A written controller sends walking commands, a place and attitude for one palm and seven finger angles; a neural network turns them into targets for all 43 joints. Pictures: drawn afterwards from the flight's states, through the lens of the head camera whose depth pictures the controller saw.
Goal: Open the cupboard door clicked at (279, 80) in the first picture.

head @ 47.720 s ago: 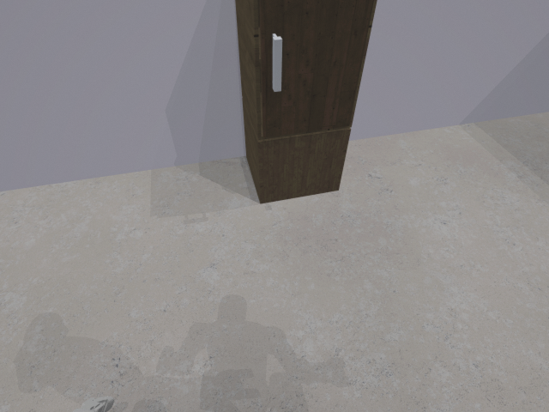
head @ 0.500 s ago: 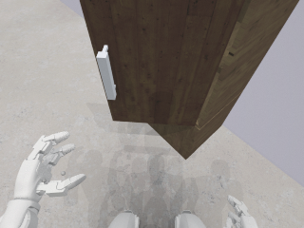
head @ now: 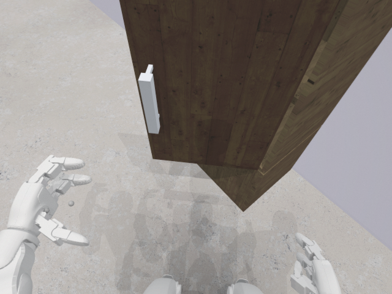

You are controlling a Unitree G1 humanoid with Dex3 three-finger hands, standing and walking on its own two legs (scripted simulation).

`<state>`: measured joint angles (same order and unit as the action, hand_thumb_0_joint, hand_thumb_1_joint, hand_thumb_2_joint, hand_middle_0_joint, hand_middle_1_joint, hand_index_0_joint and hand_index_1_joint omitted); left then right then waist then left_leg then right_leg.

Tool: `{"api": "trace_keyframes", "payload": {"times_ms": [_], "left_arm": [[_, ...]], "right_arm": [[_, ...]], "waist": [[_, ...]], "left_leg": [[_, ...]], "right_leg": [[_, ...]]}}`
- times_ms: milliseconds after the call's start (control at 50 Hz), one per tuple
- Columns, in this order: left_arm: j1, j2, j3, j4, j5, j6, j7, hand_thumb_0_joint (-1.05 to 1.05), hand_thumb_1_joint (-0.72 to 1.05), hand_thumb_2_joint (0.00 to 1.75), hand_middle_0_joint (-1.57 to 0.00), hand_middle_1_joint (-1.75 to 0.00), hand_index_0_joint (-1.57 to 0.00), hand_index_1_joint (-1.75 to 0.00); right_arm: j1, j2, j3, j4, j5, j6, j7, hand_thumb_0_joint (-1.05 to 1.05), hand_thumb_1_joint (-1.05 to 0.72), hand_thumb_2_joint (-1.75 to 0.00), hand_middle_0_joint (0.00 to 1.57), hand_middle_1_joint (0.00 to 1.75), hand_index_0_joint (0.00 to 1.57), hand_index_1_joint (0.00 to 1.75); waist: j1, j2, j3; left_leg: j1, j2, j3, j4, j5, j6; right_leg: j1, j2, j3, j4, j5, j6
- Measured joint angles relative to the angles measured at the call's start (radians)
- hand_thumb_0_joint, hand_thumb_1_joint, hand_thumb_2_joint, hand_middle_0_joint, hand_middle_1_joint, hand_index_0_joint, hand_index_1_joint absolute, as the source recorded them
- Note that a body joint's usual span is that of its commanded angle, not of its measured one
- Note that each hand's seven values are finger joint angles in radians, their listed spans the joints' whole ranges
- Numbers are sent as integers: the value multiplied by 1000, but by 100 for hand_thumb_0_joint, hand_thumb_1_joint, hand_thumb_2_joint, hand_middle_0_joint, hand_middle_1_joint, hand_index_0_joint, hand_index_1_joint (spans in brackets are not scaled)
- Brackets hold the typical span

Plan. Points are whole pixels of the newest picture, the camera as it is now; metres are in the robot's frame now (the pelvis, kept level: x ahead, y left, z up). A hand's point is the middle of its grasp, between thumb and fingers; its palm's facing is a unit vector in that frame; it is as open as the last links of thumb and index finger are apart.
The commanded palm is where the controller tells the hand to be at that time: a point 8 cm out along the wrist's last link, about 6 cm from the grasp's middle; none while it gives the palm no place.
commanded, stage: raise the hand with hooked fingers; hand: left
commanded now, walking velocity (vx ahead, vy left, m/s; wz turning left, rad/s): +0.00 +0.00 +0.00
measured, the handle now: (152, 100) +0.55 +0.16 +0.04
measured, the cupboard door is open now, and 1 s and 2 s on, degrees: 44 44 44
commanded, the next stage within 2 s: move the hooked fingers beside the handle in 0.72 s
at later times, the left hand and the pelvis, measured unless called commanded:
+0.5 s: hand (74, 184) +0.29 +0.25 +0.06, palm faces -0.01 -1.00 -0.03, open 14.0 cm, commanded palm +0.27 +0.30 +0.07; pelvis +0.00 -0.01 +0.01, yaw -1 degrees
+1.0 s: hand (78, 180) +0.30 +0.25 +0.07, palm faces -0.03 -1.00 -0.03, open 14.0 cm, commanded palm +0.29 +0.30 +0.06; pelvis +0.00 -0.01 +0.00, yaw +0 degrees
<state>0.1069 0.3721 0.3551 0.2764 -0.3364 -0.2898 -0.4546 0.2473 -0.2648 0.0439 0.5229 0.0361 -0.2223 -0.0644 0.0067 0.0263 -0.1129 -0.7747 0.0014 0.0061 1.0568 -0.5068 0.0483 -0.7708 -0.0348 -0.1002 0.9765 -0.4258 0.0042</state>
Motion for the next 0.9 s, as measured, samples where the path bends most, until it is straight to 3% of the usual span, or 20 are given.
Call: {"api": "trace_keyframes", "payload": {"times_ms": [180,340,540,900], "left_arm": [[-93,35,63,69,-20,-24,-52,-1,-49,30,-30,-119,-30,-119],[-143,71,93,173,-43,18,-105,-1,-50,30,-29,-120,-30,-120],[-123,35,92,162,-29,-37,-83,-1,-50,30,-30,-120,-30,-120],[-146,38,80,190,-32,-28,-103,-1,-50,30,-30,-120,-30,-120]], "right_arm": [[24,-5,1,34,-4,3,-9,1,-90,-89,20,30,21,30],[50,-27,-10,36,3,16,-9,1,-90,-89,20,30,20,30],[58,-29,-21,28,-3,19,1,1,-90,-89,20,30,20,30],[35,-17,-5,21,0,16,-8,1,-90,-89,20,30,20,30]], "waist": [[-4,-2,15],[-21,3,9],[-28,-12,12],[-15,-1,10]], "left_leg": [[15,7,-2,-18,4,-8],[29,10,8,-50,17,-11],[29,15,9,-49,18,-17],[25,14,4,-42,18,-18]], "right_leg": [[14,8,-2,-18,4,-7],[18,12,9,-39,15,-11],[14,18,10,-32,13,-18],[12,16,6,-26,12,-19]]}}
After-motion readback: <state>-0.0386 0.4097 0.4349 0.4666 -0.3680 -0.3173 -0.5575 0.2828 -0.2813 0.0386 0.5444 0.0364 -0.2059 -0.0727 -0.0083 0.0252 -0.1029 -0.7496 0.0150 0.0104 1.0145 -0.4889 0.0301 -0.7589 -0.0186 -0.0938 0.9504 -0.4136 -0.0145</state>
